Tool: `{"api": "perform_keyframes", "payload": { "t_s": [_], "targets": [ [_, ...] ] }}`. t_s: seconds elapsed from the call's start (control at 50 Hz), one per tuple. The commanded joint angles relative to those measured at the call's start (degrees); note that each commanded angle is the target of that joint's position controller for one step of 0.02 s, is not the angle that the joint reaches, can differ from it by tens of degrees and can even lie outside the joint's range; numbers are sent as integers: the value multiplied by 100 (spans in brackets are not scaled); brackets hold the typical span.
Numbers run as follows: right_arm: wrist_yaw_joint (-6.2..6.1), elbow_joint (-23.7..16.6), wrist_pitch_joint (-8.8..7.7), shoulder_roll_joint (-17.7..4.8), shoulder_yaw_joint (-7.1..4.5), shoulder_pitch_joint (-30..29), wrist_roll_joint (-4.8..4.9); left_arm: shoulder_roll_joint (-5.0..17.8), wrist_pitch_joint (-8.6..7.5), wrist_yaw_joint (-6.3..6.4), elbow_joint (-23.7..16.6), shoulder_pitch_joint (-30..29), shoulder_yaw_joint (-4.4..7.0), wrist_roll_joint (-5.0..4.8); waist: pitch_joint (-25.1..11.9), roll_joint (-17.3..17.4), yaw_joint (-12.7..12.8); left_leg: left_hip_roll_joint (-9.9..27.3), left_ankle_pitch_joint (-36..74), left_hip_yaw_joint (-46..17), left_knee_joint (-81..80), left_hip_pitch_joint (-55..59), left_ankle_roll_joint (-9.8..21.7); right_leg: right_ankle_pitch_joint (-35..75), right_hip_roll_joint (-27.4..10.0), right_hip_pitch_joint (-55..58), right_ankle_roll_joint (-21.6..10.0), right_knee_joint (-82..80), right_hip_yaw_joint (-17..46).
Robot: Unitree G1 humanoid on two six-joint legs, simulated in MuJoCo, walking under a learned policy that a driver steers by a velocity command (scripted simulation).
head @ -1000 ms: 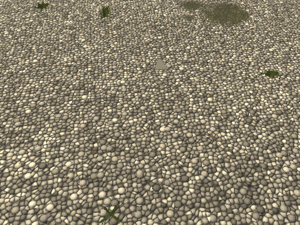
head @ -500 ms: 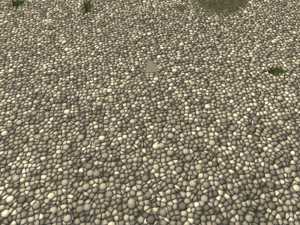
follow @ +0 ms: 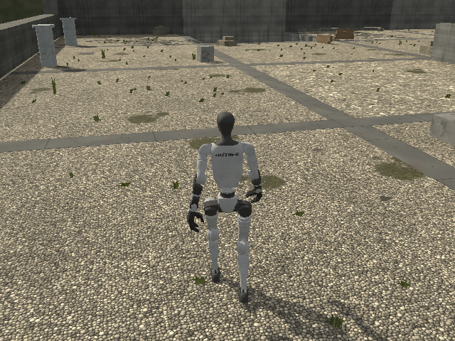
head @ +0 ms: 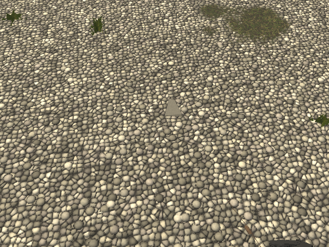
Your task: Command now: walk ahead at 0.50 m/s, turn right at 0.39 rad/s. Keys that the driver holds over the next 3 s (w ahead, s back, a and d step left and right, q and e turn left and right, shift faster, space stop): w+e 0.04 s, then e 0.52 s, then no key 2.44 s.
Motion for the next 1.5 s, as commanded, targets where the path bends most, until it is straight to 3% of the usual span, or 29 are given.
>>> {"api": "perform_keyframes", "payload": {
  "t_s": [0.02,0.04,0.08,0.12,0.16,0.24,0.32,0.38,0.42,0.44,0.46,0.48,0.52,0.56,0.58,0.64,0.74,0.82,0.9,0.92,0.94,0.96,0.98,1.0,1.08,1.1,1.12,1.26,1.5],
  "targets": [
    [-67,177,95,-1185,-383,1851,63,799,6,54,-498,110,221,-14,-1536,578,-732,2387,-1317,-3482,-1535,3661,923,-24,-254,-3217,-240,3377,331],
    [-53,123,67,-777,-281,1458,108,659,9,8,-547,-220,210,23,-808,278,-651,2114,-1143,-2656,-1769,2807,781,421,-460,-3215,-219,3193,315],
    [-108,175,-12,-502,-195,1259,120,476,129,-47,-583,-359,237,128,-248,399,-380,1714,732,-1447,-1922,1865,511,684,-671,-2839,-93,2822,239],
    [-118,260,-115,-527,-192,1460,146,323,291,-77,-589,-189,250,166,-342,448,-200,1686,2717,-773,-1716,1615,554,646,-602,-2555,42,2831,101],
    [-127,283,-165,-607,-214,1523,195,287,377,-100,-718,-405,264,168,-372,532,-122,1596,3398,-256,-1667,1686,546,959,-575,-2791,126,2588,-2],
    [-194,259,-66,-642,-209,1423,190,194,409,-226,-1117,-1217,170,160,-278,737,-199,1246,3264,578,-1618,1572,454,1979,-512,-2654,192,971,-368],
    [-222,290,19,-902,-298,1625,225,318,428,-286,-1354,-1605,149,214,-448,686,-359,1449,3253,741,-1204,1932,432,2155,-362,-2166,64,-15,-632],
    [-270,254,158,-1028,-377,1625,231,531,409,-277,-1445,-1467,226,256,-531,706,-313,1635,3403,693,-388,2221,334,1471,-231,-1910,-185,-394,-647],
    [-256,225,300,-1077,-411,1727,215,729,263,-193,-1287,-751,328,304,-951,85,35,1362,2646,874,1376,1995,-9,2315,-66,-936,-448,-1305,-496],
    [-225,16,342,-915,-374,2013,174,1413,187,-104,-1343,-497,493,307,-1362,-951,-2,905,-39,973,2988,893,-330,4976,-1383,77,-792,-1343,1132],
    [-188,-264,460,-642,-316,2121,231,1885,326,-67,-1433,-571,638,75,-2015,-1642,-174,-284,-3467,299,4449,-515,-561,5979,-2503,875,-2025,-1612,3148],
    [-192,-186,545,-751,-300,1894,108,1678,423,-62,-1536,-596,611,-64,-1916,-527,-48,86,-3292,-474,4613,-708,-573,4865,-2416,550,-1988,-1878,2832],
    [-215,-261,542,-684,-300,1353,175,1088,525,15,-1596,-1295,438,29,-663,-94,-286,324,-2298,-608,3988,-845,-542,3209,-1743,-694,-1490,-2268,2028],
    [-232,-253,624,-761,-325,1473,22,860,529,51,-1659,-1552,374,42,-594,-388,-469,322,-1826,-595,3513,-454,-532,2994,-1270,-1126,-1134,-2348,1624],
    [-225,-199,681,-718,-318,1616,23,861,491,28,-1668,-1521,366,72,-764,-335,-496,244,-1756,-578,3483,-312,-528,3222,-1228,-1105,-1103,-2320,1541],
    [-213,-189,753,-601,-289,1654,114,992,407,-11,-1644,-1426,386,108,-950,-291,-484,193,-1678,-590,3016,-180,-548,3070,-1162,-1054,-1036,-2375,1452],
    [-224,-290,816,-646,-281,1290,144,987,476,3,-1577,-1324,348,153,-793,-603,-277,142,-1676,-610,2055,-64,-536,1107,-1136,-1029,-920,-2726,1745],
    [-243,-251,764,-602,-250,1373,197,983,512,-5,-1503,-1385,317,191,-683,-624,-254,-39,-1906,-502,1245,502,-401,906,-1165,-1156,-891,-2707,1857],
    [-298,-20,656,-459,-203,1990,229,925,571,45,-1355,-1415,264,102,-583,-492,-508,-204,-1218,-334,-757,1608,-101,1064,-1087,-1422,-613,-2436,1896],
    [-316,-14,593,-539,-196,1985,181,805,564,64,-1317,-1311,226,72,-498,-248,-468,47,-897,-688,-1423,1935,-4,915,-910,-1684,-337,-2291,1803],
    [-336,-96,527,-807,-204,1949,63,485,528,62,-1327,-1138,128,33,-650,538,-340,1054,-1318,-1823,-2004,2181,199,588,-552,-1928,-50,-1615,1390],
    [-286,-202,487,-999,-206,1407,83,536,503,62,-1375,-1432,145,-28,-130,1050,-219,1735,-1144,-2622,-2293,1116,564,627,212,-1902,105,-1412,567],
    [-256,-255,425,-712,-128,1002,102,619,491,30,-1258,-1430,151,96,-60,881,-133,1668,-737,-2284,-2172,611,628,682,-5,-1130,124,-973,527],
    [-246,-232,372,-598,-77,915,135,548,476,-8,-1179,-1397,138,102,-199,831,-87,1373,-569,-1942,-2047,661,481,1031,-1,-877,107,-1090,522],
    [-259,-18,330,-802,-123,1306,185,658,393,31,-951,-1381,100,137,-427,602,-242,810,555,-1323,-1456,1535,105,2351,-301,-625,216,-1845,678],
    [-235,51,329,-759,-125,1631,213,748,375,65,-880,-1421,110,110,-487,455,-454,700,597,-1322,-1458,1541,46,2606,-437,-463,245,-1800,805],
    [-237,162,348,-698,-112,1710,235,678,382,71,-751,-1308,108,30,-508,328,-404,621,369,-1236,-1517,1679,21,2467,-415,-568,246,-1804,831],
    [-243,447,443,-632,-105,1574,200,608,396,131,-263,-1279,54,51,-219,-25,-410,511,-277,-1099,-1484,1737,7,2411,-492,-700,202,-2108,960],
    [-258,990,453,-513,-17,1677,200,559,395,183,284,-1161,-18,42,-186,32,-393,452,-331,-1043,-1504,1752,-17,2377,-566,-593,139,-2172,976]
  ]
}}
Next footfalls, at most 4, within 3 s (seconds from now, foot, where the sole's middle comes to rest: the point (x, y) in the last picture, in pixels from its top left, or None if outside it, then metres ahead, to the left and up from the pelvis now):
0.42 right None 0.25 -0.13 -0.76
0.92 left None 0.28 0.08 -0.76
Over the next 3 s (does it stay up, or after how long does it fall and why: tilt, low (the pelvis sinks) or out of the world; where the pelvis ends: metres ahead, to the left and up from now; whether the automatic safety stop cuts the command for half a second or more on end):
stays up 0.26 0.02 0.02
